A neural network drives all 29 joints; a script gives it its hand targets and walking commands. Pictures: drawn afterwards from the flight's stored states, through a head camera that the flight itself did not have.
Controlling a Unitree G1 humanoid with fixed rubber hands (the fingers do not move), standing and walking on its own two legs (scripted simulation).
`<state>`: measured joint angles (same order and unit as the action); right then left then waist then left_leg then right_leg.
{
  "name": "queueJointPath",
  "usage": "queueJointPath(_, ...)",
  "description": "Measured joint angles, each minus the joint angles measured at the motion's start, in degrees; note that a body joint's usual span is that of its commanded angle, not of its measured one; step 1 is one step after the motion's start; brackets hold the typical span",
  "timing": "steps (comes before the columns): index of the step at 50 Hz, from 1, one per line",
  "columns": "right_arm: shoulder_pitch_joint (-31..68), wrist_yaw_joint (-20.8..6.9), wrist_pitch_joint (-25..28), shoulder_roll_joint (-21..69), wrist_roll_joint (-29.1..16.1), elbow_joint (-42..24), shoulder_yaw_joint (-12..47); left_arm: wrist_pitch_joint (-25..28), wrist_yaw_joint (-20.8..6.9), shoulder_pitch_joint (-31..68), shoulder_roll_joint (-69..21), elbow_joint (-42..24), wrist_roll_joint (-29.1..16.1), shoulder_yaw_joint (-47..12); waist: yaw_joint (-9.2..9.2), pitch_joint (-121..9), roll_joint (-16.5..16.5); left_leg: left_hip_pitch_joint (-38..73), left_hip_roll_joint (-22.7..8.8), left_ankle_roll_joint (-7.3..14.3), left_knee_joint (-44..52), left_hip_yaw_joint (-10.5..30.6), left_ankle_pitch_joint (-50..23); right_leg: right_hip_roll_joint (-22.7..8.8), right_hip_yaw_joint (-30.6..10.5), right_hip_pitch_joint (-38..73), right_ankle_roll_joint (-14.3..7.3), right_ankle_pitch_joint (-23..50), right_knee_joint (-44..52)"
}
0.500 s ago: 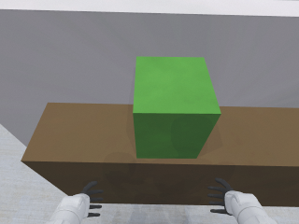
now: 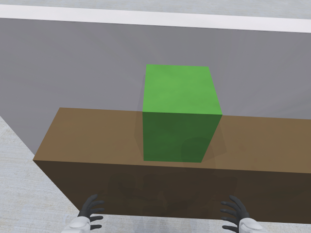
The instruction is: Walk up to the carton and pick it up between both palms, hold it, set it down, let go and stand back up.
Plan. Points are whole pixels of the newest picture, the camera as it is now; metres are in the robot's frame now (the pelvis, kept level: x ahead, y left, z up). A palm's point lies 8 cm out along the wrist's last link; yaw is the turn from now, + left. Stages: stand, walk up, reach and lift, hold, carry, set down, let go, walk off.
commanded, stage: reach and lift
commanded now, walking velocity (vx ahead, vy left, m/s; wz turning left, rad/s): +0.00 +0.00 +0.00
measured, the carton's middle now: (174, 115) +0.49 -0.03 +0.00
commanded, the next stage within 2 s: none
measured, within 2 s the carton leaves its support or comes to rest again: neither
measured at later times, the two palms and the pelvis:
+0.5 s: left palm (88, 213) +0.20 +0.20 -0.09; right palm (247, 222) +0.20 -0.24 -0.09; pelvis +0.00 -0.01 -0.01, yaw +0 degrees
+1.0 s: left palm (87, 180) +0.28 +0.21 -0.05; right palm (239, 185) +0.29 -0.22 -0.05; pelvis +0.08 +0.00 +0.01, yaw -1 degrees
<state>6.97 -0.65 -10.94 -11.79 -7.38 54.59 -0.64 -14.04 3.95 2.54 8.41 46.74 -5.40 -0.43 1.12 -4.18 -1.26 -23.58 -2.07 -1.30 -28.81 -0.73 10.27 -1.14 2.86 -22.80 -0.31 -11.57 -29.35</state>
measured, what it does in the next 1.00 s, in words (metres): shifts its weight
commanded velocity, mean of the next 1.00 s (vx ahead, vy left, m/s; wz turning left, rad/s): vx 0.00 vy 0.00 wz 0.00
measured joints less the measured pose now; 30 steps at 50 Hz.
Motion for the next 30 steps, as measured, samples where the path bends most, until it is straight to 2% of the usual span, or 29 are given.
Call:
queueJointPath(13,-7.07,-0.5,11.4,2.12,3.14,-1.78,-1.04,11.08,0.52,-4.69,-2.66,0.0,3.41,1.39,-0.57,0.13,0.4,0.3,0.55,0.24,-2.54,-0.1,1.91,-0.36,-0.58,-0.11,-0.15,-1.11,-3.0)
queueJointPath(21,-5.89,-1.42,14.49,-0.32,1.78,-1.71,-0.54,14.51,1.42,-3.25,-1.68,-0.46,1.48,0.06,-0.27,0.78,0.81,-0.67,0.52,0.3,-5.13,0.06,3.89,-0.13,-0.88,-1.27,-0.31,-2.84,-5.84)
queueJointPath(30,-3.69,-0.92,19.06,0.09,0.07,-1.1,1.76,19.37,-0.27,-1.29,-0.26,0.99,1.38,1.54,-0.22,0.21,-0.14,0.99,0.71,-0.53,-3.27,1.03,3.56,0.1,-0.53,0.1,-0.66,-4.52,-5.04)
